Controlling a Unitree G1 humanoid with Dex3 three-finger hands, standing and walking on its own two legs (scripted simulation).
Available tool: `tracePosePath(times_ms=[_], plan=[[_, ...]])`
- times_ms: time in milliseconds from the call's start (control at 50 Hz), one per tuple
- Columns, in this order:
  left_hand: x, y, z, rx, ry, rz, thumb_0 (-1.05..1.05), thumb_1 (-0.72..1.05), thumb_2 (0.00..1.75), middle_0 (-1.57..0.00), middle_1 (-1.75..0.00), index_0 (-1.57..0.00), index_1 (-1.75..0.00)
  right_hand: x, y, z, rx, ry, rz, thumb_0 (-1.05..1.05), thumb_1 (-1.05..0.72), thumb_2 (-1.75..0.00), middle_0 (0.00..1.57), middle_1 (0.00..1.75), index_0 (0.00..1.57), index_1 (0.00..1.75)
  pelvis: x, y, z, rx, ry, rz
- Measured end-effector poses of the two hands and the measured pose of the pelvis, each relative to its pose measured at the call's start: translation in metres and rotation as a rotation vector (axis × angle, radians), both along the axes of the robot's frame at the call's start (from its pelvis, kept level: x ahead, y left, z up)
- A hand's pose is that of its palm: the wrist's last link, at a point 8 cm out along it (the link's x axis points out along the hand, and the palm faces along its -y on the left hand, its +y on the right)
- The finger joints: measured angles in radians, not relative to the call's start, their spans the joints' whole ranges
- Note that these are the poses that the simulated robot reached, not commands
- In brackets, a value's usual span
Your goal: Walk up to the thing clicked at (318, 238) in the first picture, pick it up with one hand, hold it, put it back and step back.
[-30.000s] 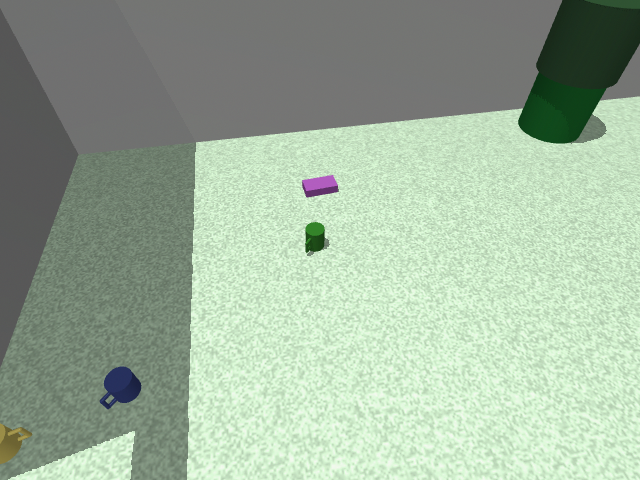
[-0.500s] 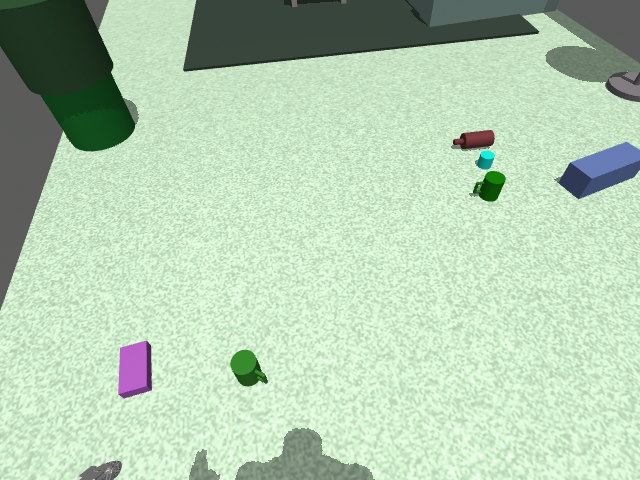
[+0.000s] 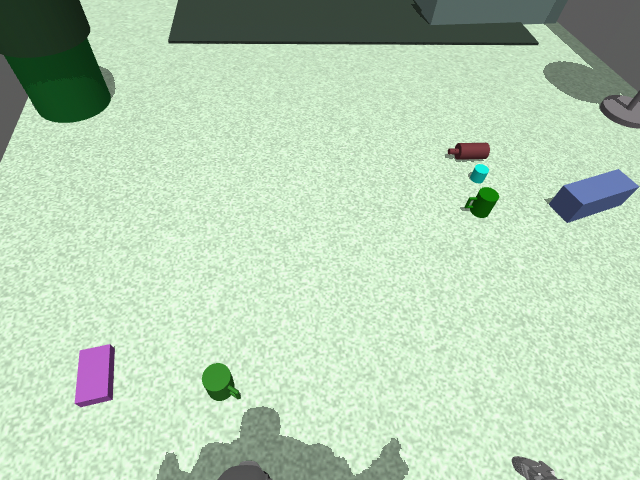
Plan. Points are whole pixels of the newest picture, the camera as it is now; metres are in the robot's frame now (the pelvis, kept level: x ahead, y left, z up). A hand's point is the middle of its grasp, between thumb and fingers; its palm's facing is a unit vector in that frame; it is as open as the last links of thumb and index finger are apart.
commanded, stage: walk up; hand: left
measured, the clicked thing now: (223, 385) +0.44 +0.25 -0.71
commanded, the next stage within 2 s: stand in 1.98 s
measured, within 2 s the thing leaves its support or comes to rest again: neither
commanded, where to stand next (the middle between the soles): +0.07 +0.01 m, yaw +2 degrees
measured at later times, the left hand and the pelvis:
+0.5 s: hand out of the picture +0.05 +0.29 -0.14, palm faces +0.02 -0.91 -0.41, open 7.4 cm; pelvis -0.02 +0.01 +0.01, yaw +2 degrees
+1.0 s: hand out of the picture +0.07 +0.26 -0.13, palm faces +0.03 -0.94 -0.35, open 7.4 cm; pelvis -0.01 +0.00 +0.02, yaw +3 degrees
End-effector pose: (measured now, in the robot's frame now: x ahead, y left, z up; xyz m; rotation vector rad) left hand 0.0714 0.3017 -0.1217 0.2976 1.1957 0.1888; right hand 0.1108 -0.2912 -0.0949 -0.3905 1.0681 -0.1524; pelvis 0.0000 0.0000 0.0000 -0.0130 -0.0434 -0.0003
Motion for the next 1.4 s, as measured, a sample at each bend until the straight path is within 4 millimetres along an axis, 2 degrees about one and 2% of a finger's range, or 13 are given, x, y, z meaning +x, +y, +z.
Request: tracePosePath(times_ms=[100,180,280,360,400,460,520,700,920,1200,1400], plan=[[-0.015,-0.004,0.006,0.056,0.001,0.011,0.01,0.90,0.90,-0.21,-0.30,-0.21,-0.30,0.018,-0.011,-0.011,0.035,-0.042,0.004,0.01,-0.91,-0.90,0.21,0.30,0.20,0.30,-0.006,-0.011,-0.006,-0.022,-0.013,-0.002],[-0.035,-0.001,0.019,0.099,0.020,0.015,0.01,0.90,0.90,-0.21,-0.30,-0.21,-0.30,0.019,-0.018,-0.013,0.054,-0.032,-0.016,0.01,-0.91,-0.90,0.21,0.30,0.20,0.30,-0.007,-0.014,-0.003,0.006,-0.010,-0.003],[-0.045,0.016,0.030,0.140,0.031,0.017,0.01,0.90,0.90,-0.21,-0.30,-0.21,-0.30,0.008,-0.022,-0.014,0.045,0.003,-0.029,0.01,-0.91,-0.90,0.21,0.30,0.20,0.30,-0.012,-0.005,0.001,0.017,0.009,0.015],[-0.043,0.035,0.025,0.145,0.018,0.024,0.01,0.90,0.90,-0.21,-0.30,-0.21,-0.30,-0.011,-0.014,-0.018,0.017,0.060,-0.022,0.01,-0.91,-0.90,0.21,0.30,0.20,0.30,-0.019,0.004,-0.002,0.041,0.004,0.033],[-0.041,0.037,0.024,0.136,0.011,0.035,0.01,0.90,0.90,-0.21,-0.30,-0.21,-0.30,-0.023,-0.007,-0.016,0.016,0.081,-0.019,0.01,-0.91,-0.90,0.21,0.30,0.20,0.30,-0.022,0.007,0.000,0.046,-0.004,0.027],[-0.036,0.034,0.024,0.110,-0.004,0.034,0.01,0.90,0.90,-0.21,-0.30,-0.20,-0.30,-0.041,-0.001,-0.012,0.027,0.107,-0.029,0.01,-0.91,-0.90,0.21,0.30,0.20,0.30,-0.023,0.007,0.005,0.017,-0.005,0.038],[-0.032,0.027,0.022,0.092,-0.031,0.023,0.01,0.90,0.90,-0.21,-0.30,-0.20,-0.30,-0.050,-0.001,-0.014,0.038,0.113,-0.043,0.01,-0.91,-0.90,0.21,0.30,0.20,0.30,-0.024,0.004,0.004,0.016,-0.008,0.030],[-0.036,0.001,0.024,0.036,-0.021,0.020,0.01,0.90,0.90,-0.21,-0.30,-0.21,-0.30,-0.055,0.001,-0.013,0.078,0.104,-0.059,0.01,-0.91,-0.90,0.21,0.30,0.20,0.30,-0.024,0.000,0.012,0.005,-0.015,0.040],[-0.024,-0.003,0.026,0.024,0.006,0.043,0.01,0.90,0.90,-0.21,-0.30,-0.21,-0.30,-0.050,-0.009,-0.006,0.051,0.160,-0.061,0.01,-0.91,-0.90,0.21,0.30,0.20,0.30,-0.010,-0.004,0.020,0.005,0.006,0.046],[0.007,-0.001,0.033,0.032,-0.025,0.035,0.01,0.90,0.90,-0.21,-0.30,-0.20,-0.30,-0.016,-0.007,0.000,0.049,0.109,-0.066,0.01,-0.91,-0.90,0.21,0.30,0.20,0.30,0.000,-0.003,0.023,0.008,0.002,0.043],[0.008,-0.002,0.033,0.029,-0.016,0.037,0.01,0.90,0.90,-0.21,-0.30,-0.20,-0.30,-0.015,-0.002,-0.001,0.061,0.113,-0.066,0.01,-0.91,-0.90,0.21,0.30,0.20,0.30,0.001,-0.002,0.025,0.011,-0.001,0.042]])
